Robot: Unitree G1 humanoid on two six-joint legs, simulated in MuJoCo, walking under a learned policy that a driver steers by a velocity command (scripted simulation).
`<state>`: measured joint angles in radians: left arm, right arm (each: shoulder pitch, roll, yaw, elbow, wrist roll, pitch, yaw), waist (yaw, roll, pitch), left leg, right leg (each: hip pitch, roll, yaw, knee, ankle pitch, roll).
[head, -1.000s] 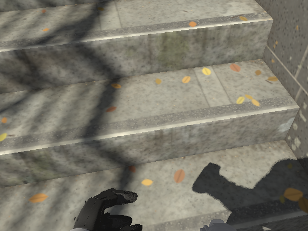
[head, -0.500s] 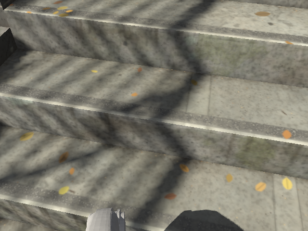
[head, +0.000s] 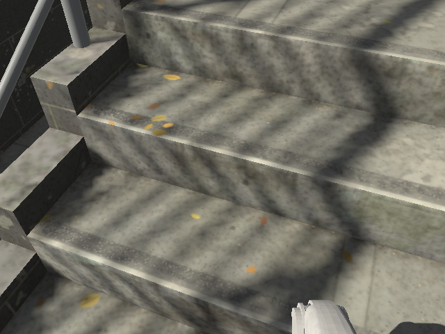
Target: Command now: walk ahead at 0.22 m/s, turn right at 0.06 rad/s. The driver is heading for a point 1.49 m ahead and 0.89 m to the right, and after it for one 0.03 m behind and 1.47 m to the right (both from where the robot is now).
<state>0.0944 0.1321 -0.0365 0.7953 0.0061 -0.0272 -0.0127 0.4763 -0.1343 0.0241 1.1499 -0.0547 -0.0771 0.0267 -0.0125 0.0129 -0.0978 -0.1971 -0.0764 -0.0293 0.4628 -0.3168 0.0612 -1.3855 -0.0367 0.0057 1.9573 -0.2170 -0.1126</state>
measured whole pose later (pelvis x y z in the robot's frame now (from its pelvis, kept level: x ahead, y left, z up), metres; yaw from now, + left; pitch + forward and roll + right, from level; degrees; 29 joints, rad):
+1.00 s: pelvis +0.18 +0.02 +0.17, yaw -29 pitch +6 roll +1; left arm 0.17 0.28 0.04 0.75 0.02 -0.05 0.01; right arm 0.15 -0.13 0.02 0.62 -0.05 -0.05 -0.01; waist -0.05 -0.05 -0.09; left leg -0.38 0.03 0.16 0.51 -0.23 0.06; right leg -0.89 0.09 0.18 1.66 -0.26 0.10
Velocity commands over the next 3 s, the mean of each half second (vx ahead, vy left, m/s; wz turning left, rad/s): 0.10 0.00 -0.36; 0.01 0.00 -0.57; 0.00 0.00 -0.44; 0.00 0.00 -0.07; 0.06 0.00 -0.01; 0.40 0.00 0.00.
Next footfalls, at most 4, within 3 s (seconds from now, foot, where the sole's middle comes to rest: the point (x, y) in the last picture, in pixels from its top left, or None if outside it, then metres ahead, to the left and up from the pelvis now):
0.10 right None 0.22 -0.11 -0.60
0.72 left None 0.28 0.09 -0.60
1.28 right None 0.18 -0.18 -0.60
1.64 left None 0.30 0.01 -0.60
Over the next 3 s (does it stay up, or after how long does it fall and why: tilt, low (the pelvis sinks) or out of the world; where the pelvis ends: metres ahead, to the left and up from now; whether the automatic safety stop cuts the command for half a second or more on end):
stays up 0.37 -0.20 0.20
